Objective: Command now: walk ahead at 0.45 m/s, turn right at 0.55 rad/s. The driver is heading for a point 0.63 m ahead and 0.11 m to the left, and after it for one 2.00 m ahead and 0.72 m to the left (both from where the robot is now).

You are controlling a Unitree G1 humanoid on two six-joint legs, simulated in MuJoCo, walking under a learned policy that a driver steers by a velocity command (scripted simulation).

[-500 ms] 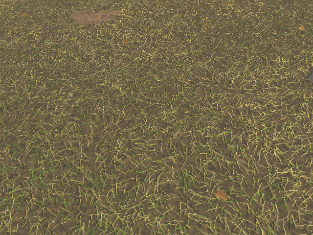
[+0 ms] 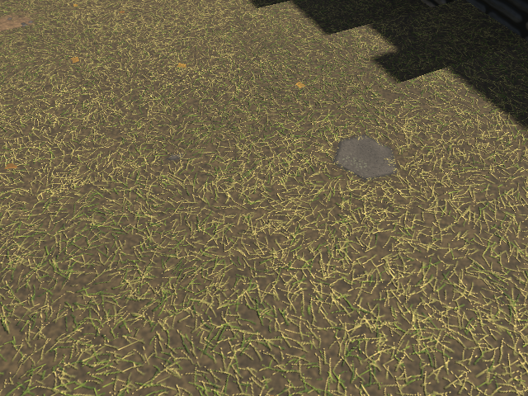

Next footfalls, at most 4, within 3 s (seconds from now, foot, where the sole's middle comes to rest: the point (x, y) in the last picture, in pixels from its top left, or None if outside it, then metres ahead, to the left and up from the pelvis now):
0.18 right None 0.25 -0.16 -0.78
0.72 left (219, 363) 0.59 0.06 -0.78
1.20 right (279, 307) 0.74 -0.10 -0.78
1.66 left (209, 380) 0.55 0.09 -0.78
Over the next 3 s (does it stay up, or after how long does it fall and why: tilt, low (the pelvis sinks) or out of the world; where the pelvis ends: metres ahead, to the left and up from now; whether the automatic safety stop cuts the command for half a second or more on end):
stays up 0.59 -0.02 0.00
